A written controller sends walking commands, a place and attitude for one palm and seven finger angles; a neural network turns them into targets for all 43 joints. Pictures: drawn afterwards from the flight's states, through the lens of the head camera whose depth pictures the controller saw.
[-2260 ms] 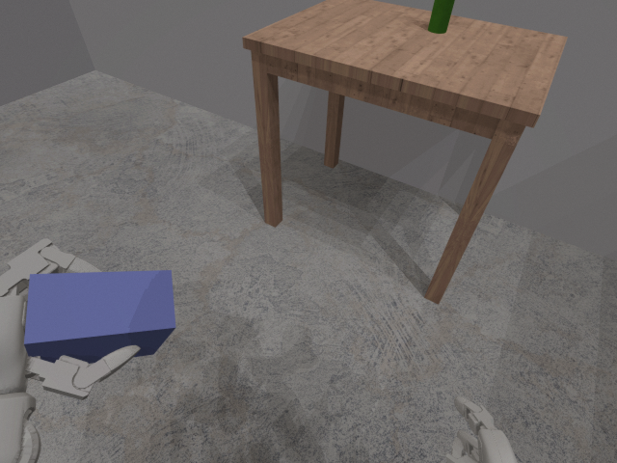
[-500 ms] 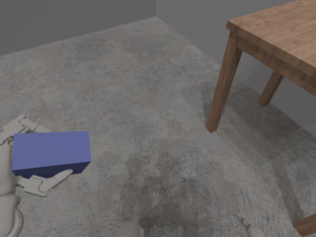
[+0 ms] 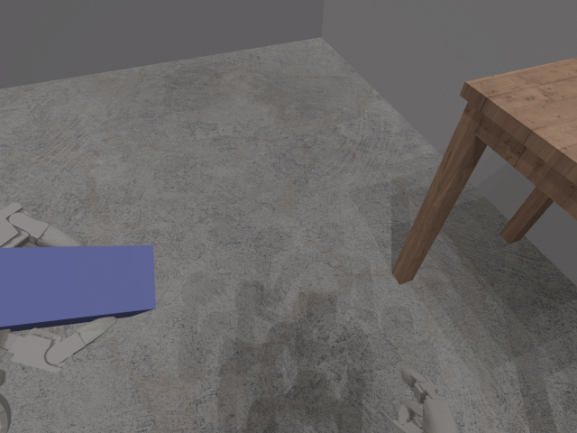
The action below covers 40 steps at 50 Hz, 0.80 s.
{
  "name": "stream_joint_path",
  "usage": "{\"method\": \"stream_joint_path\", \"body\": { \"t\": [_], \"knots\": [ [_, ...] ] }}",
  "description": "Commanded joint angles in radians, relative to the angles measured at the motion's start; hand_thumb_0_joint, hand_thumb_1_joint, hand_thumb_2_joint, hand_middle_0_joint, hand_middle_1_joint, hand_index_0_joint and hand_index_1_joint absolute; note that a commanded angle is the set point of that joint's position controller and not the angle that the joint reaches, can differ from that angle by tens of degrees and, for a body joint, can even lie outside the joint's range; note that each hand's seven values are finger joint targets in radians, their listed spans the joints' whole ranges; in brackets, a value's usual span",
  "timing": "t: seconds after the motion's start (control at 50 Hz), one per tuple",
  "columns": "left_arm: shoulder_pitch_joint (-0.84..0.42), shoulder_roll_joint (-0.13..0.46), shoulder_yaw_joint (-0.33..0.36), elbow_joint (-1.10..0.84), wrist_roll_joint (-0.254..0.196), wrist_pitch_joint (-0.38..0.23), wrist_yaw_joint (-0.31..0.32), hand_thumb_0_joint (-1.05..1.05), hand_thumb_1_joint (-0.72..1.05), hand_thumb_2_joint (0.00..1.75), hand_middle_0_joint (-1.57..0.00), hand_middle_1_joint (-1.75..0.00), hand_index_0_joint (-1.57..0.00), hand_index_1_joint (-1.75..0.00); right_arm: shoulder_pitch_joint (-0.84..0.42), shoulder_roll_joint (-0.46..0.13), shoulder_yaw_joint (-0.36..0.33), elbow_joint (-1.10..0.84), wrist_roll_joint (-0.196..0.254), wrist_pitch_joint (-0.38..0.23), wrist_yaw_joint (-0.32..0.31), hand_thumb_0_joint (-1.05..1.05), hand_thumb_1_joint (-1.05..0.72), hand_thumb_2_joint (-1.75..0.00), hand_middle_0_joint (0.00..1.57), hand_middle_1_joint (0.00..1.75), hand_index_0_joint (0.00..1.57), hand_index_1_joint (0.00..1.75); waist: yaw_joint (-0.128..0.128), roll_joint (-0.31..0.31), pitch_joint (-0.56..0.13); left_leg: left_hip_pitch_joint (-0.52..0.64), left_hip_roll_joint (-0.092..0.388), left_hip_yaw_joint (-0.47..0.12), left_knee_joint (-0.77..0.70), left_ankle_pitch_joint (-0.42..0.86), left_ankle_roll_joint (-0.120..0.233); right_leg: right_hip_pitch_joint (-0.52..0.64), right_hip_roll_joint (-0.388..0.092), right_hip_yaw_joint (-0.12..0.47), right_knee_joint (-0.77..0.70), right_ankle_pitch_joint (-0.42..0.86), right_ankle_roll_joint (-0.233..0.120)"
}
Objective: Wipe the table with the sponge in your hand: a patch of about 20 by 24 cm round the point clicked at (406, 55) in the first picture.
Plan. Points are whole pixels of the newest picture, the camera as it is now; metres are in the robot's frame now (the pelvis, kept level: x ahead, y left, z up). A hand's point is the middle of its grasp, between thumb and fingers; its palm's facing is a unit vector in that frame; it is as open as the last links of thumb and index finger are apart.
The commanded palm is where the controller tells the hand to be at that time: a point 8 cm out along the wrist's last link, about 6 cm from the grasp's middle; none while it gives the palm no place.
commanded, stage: walk to a spot facing it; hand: left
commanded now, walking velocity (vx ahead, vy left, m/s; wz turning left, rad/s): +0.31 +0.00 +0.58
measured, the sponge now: (98, 288) +0.22 +0.20 +0.18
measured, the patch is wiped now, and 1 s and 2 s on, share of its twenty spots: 0.00 0.00 0.00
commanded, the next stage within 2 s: none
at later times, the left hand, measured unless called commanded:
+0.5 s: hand (45, 228) +0.28 +0.28 +0.18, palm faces +0.59 -0.68 -0.44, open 9.8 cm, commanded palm +0.19 +0.30 +0.18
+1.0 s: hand (63, 272) +0.23 +0.24 +0.18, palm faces +0.75 -0.50 -0.43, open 9.8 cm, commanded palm +0.15 +0.26 +0.18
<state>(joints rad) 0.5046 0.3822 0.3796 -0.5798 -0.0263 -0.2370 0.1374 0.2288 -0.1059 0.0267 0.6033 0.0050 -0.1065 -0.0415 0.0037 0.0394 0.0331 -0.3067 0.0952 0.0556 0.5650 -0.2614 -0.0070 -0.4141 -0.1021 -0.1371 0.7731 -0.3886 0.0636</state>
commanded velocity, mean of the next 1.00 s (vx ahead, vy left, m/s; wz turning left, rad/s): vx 0.10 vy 0.00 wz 0.60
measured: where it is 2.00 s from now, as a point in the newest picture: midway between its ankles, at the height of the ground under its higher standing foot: outside the picture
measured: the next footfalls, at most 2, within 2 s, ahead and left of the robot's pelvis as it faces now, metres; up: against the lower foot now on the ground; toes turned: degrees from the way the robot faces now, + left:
right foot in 0.06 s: +0.10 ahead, -0.15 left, +0.00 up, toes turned -7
left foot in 0.38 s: +0.18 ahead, +0.13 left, +0.00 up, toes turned +24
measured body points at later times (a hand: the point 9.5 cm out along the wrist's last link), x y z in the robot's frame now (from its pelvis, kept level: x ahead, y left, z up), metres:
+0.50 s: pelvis +0.11 -0.01 -0.02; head +0.15 +0.02 +0.43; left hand +0.24 +0.31 +0.21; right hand +0.36 -0.20 -0.08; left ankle +0.15 +0.11 -0.73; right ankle +0.10 -0.15 -0.65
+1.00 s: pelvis +0.17 -0.06 +0.00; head +0.20 -0.06 +0.45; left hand +0.19 +0.27 +0.20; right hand +0.46 -0.18 -0.08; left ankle +0.09 +0.05 -0.68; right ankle +0.24 -0.14 -0.73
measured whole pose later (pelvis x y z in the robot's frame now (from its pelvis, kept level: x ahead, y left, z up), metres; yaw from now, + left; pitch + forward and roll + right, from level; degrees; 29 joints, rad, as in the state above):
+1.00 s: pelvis +0.17 -0.06 +0.00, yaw +34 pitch -1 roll +2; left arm 0.47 0.36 0.32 -0.54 -0.04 -0.14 0.15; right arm 0.16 -0.25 -0.03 0.59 -0.01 -0.05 -0.09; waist -0.02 -0.02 0.06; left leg -0.43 0.06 0.10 0.96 -0.46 -0.06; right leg -0.25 -0.16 -0.25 0.54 -0.28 -0.01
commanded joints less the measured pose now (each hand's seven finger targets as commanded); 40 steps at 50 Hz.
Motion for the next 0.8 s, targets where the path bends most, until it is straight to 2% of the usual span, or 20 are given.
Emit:
{"method": "stream_joint_path", "body": {
  "t": [0.0,0.02,0.04,0.06,0.08,0.12,0.18,0.26,0.32,0.34,0.36,0.38,0.42,0.52,0.68,0.7,0.72,0.74,0.76,0.78],
  "knots": [
    [-0.136,0.109,0.074,-0.064,0.006,-0.006,0.022,0.00,0.10,1.30,-1.20,-1.60,-1.20,-1.60,-0.083,-0.185,-0.066,-0.116,0.003,-0.032,-0.040,0.00,-0.90,-0.90,0.20,0.30,0.20,0.30,0.017,0.065,-0.100,-0.126,0.101,-0.098,-0.045,-0.228,0.108,0.307,0.042,-0.039,-0.281,0.013,-0.001],
    [-0.167,0.126,0.070,-0.050,0.019,0.010,0.022,0.00,0.10,1.30,-1.20,-1.60,-1.20,-1.60,-0.077,-0.161,-0.060,-0.118,0.006,-0.026,-0.041,0.00,-0.90,-0.90,0.20,0.30,0.20,0.30,0.024,-0.133,-0.102,-0.255,0.010,-0.009,0.213,-0.290,0.071,0.377,-0.109,0.167,-0.430,-0.126,-0.061],
    [-0.193,0.183,0.092,-0.043,0.014,0.023,0.028,0.00,0.10,1.30,-1.20,-1.60,-1.20,-1.60,-0.122,-0.148,-0.053,-0.134,0.003,-0.026,-0.041,0.00,-0.90,-0.90,0.20,0.30,0.20,0.30,0.045,-0.422,-0.067,-0.465,-0.094,0.044,0.557,-0.367,0.020,0.419,-0.375,0.577,-0.556,-0.131,-0.182],
    [-0.235,0.205,0.100,-0.067,0.003,0.020,0.038,0.00,0.10,1.30,-1.20,-1.60,-1.20,-1.60,-0.151,-0.191,-0.061,-0.128,-0.011,-0.037,-0.037,0.00,-0.90,-0.90,0.20,0.30,0.20,0.30,0.039,-0.346,-0.063,-0.502,-0.046,-0.071,0.719,-0.286,0.005,0.384,-0.456,0.649,-0.587,-0.110,-0.234],
    [-0.211,0.186,0.086,-0.055,0.006,0.009,0.031,0.00,0.10,1.30,-1.20,-1.60,-1.20,-1.60,-0.128,-0.190,-0.061,-0.108,-0.015,-0.035,-0.033,0.00,-0.90,-0.90,0.20,0.30,0.20,0.30,0.022,-0.274,-0.040,-0.493,-0.018,-0.087,0.787,-0.224,-0.006,0.359,-0.422,0.591,-0.563,-0.057,-0.236],
    [-0.216,0.173,0.075,-0.117,0.008,-0.007,0.020,0.00,0.10,1.30,-1.20,-1.60,-1.20,-1.60,-0.154,-0.188,-0.054,-0.098,-0.007,-0.008,-0.030,0.00,-0.90,-0.90,0.20,0.30,0.20,0.30,0.019,-0.206,-0.026,-0.455,0.013,-0.063,0.753,-0.179,-0.029,0.343,-0.353,0.305,-0.503,0.188,-0.195],
    [-0.178,0.173,0.092,-0.159,0.016,-0.017,0.035,0.00,0.10,1.30,-1.20,-1.60,-1.20,-1.60,-0.151,-0.179,-0.058,-0.120,-0.014,0.006,-0.030,0.00,-0.90,-0.90,0.20,0.30,0.20,0.30,0.012,-0.212,-0.046,-0.322,0.022,0.024,0.492,-0.154,-0.030,0.350,-0.301,0.051,-0.433,0.517,-0.159],
    [-0.081,0.177,0.133,-0.238,0.003,-0.011,0.066,0.00,0.10,1.30,-1.20,-1.60,-1.20,-1.60,-0.134,-0.157,-0.073,-0.189,-0.013,0.018,-0.024,0.00,-0.90,-0.90,0.20,0.30,0.20,0.30,0.044,-0.251,-0.105,-0.165,-0.034,0.171,0.166,-0.132,-0.019,0.383,-0.287,-0.036,-0.328,0.717,-0.158],
    [-0.044,0.154,0.120,-0.245,-0.009,-0.006,0.080,0.00,0.10,1.30,-1.20,-1.60,-1.20,-1.60,-0.067,-0.169,-0.095,-0.199,-0.007,0.027,-0.029,0.00,-0.90,-0.90,0.20,0.30,0.20,0.30,-0.025,-0.151,-0.218,0.108,-0.129,0.235,-0.059,0.032,-0.010,0.315,-0.236,-0.126,0.000,0.745,-0.092],
    [-0.065,0.158,0.122,-0.273,-0.013,-0.023,0.082,0.00,0.10,1.30,-1.20,-1.60,-1.20,-1.60,-0.058,-0.182,-0.101,-0.209,0.000,0.027,-0.031,0.00,-0.90,-0.90,0.20,0.30,0.20,0.30,-0.050,0.003,-0.265,0.322,-0.066,0.121,-0.094,0.117,0.036,0.131,-0.183,-0.123,0.245,0.549,-0.046],
    [-0.074,0.159,0.131,-0.301,-0.023,-0.047,0.080,0.00,0.10,1.30,-1.20,-1.60,-1.20,-1.60,-0.079,-0.213,-0.109,-0.211,0.000,0.020,-0.025,0.00,-0.90,-0.90,0.20,0.30,0.20,0.30,-0.033,0.287,-0.275,0.440,0.221,-0.309,-0.122,0.506,0.195,-0.123,-0.021,-0.082,0.517,-0.111,0.015],
    [-0.156,0.201,0.149,-0.333,-0.012,-0.066,0.074,0.00,0.10,1.30,-1.20,-1.60,-1.20,-1.60,-0.075,-0.232,-0.109,-0.214,0.009,0.001,-0.003,0.00,-0.90,-0.90,0.20,0.30,0.20,0.30,-0.029,0.303,-0.258,0.429,0.357,-0.587,-0.159,0.723,0.299,-0.250,0.022,0.045,0.634,-0.334,-0.003],
    [-0.092,0.250,0.208,-0.231,-0.008,-0.049,0.042,0.00,0.10,1.30,-1.20,-1.60,-1.20,-1.60,-0.088,-0.244,-0.131,-0.183,0.024,0.000,-0.001,0.00,-0.90,-0.90,0.20,0.30,0.20,0.30,-0.012,0.186,-0.218,0.324,0.339,-0.538,-0.157,0.467,0.304,-0.313,-0.030,0.146,0.627,-0.225,0.006],
    [0.014,0.169,0.167,-0.345,-0.033,-0.039,0.023,0.00,0.10,1.30,-1.20,-1.60,-1.20,-1.60,-0.098,-0.207,-0.102,-0.171,0.020,-0.023,0.009,0.00,-0.90,-0.90,0.20,0.30,0.20,0.30,-0.001,0.253,-0.188,0.056,0.172,-0.234,-0.213,0.260,0.185,-0.072,-0.001,0.052,0.248,-0.034,0.027],
    [-0.091,0.105,0.085,-0.139,-0.031,0.035,0.008,0.00,0.10,1.30,-1.20,-1.60,-1.20,-1.60,-0.091,-0.193,-0.065,-0.143,0.011,-0.043,-0.022,0.00,-0.90,-0.90,0.20,0.30,0.20,0.30,0.017,0.148,-0.144,-0.027,0.122,-0.198,-0.075,0.157,0.117,0.219,0.090,-0.011,-0.253,0.050,0.038],
    [-0.146,0.113,0.074,-0.128,-0.019,0.045,0.009,0.00,0.10,1.30,-1.20,-1.60,-1.20,-1.60,-0.093,-0.184,-0.058,-0.138,0.012,-0.040,-0.024,0.00,-0.90,-0.90,0.20,0.30,0.20,0.30,0.020,0.033,-0.138,-0.090,0.064,-0.154,0.034,0.018,0.076,0.278,0.010,0.051,-0.390,0.129,0.009],
    [-0.179,0.166,0.084,-0.110,-0.004,0.060,0.018,0.00,0.10,1.30,-1.20,-1.60,-1.20,-1.60,-0.086,-0.150,-0.049,-0.144,0.012,-0.034,-0.028,0.00,-0.90,-0.90,0.20,0.30,0.20,0.30,0.012,-0.244,-0.118,-0.254,-0.067,-0.027,0.272,-0.226,0.007,0.345,-0.221,0.330,-0.494,0.222,-0.077],
    [-0.225,0.222,0.111,-0.094,-0.016,0.070,0.031,0.00,0.10,1.30,-1.20,-1.60,-1.20,-1.60,-0.123,-0.171,-0.045,-0.148,-0.001,-0.040,-0.037,0.00,-0.90,-0.90,0.20,0.30,0.20,0.30,0.024,-0.331,-0.101,-0.324,-0.112,-0.044,0.558,-0.353,-0.021,0.288,-0.407,0.507,-0.511,0.370,-0.172],
    [-0.214,0.179,0.072,-0.062,-0.014,0.079,0.035,0.00,0.10,1.30,-1.20,-1.60,-1.20,-1.60,-0.105,-0.192,-0.060,-0.124,-0.010,-0.043,-0.036,0.00,-0.90,-0.90,0.20,0.30,0.20,0.30,0.013,-0.321,-0.104,-0.308,-0.085,-0.096,0.712,-0.288,-0.030,0.244,-0.406,0.498,-0.507,0.369,-0.187],
    [-0.198,0.172,0.063,-0.068,-0.009,0.070,0.029,0.00,0.10,1.30,-1.20,-1.60,-1.20,-1.60,-0.124,-0.179,-0.054,-0.118,-0.013,-0.032,-0.033,0.00,-0.90,-0.90,0.20,0.30,0.20,0.30,0.005,-0.287,-0.079,-0.324,-0.070,-0.085,0.795,-0.231,-0.049,0.236,-0.360,0.397,-0.479,0.407,-0.182]
  ]
}}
